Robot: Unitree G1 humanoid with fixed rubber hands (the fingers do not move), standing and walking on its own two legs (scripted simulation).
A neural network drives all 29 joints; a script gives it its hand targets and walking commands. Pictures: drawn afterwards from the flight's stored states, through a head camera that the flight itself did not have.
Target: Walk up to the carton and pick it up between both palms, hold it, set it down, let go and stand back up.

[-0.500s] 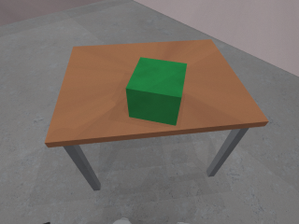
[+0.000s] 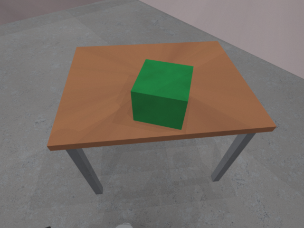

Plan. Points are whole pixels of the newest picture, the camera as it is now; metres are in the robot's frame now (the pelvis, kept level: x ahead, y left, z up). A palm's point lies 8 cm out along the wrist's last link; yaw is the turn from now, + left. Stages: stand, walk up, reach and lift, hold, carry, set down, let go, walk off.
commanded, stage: walk up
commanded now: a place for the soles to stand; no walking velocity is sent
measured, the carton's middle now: (163, 93) +0.60 -0.02 -0.01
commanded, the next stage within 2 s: none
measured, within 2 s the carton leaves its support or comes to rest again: neither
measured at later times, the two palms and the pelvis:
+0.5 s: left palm out of the picture +0.09 +0.31 -0.10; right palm out of the picture +0.06 -0.32 -0.10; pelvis +0.00 -0.01 +0.00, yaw +0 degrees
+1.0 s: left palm (53, 226) +0.16 +0.27 -0.08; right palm out of the picture +0.08 -0.35 -0.10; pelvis +0.05 -0.04 +0.00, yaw -1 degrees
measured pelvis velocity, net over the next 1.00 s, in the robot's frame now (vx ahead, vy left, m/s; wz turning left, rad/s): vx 0.05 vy -0.04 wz -0.02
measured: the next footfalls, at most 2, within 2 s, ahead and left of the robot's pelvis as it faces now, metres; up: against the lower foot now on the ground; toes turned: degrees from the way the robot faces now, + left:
left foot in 1.34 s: +0.26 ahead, +0.11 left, +0.00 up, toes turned -5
right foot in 1.60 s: +0.19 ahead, -0.14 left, +0.00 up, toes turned -6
